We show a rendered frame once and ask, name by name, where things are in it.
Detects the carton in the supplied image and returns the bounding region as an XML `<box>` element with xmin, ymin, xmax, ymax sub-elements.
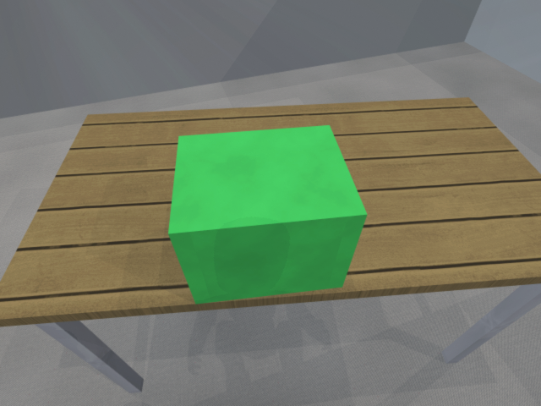
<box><xmin>168</xmin><ymin>125</ymin><xmax>367</xmax><ymax>304</ymax></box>

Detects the table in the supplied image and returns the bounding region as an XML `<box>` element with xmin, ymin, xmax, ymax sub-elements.
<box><xmin>0</xmin><ymin>97</ymin><xmax>541</xmax><ymax>393</ymax></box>

